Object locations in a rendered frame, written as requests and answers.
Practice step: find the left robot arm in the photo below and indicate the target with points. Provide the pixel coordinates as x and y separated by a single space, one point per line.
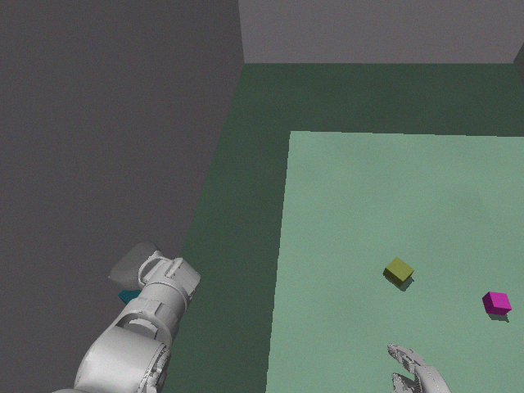
133 353

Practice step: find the left robot hand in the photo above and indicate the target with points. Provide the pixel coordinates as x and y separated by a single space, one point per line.
124 272

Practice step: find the right robot hand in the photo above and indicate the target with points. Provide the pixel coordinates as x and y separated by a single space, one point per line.
427 378

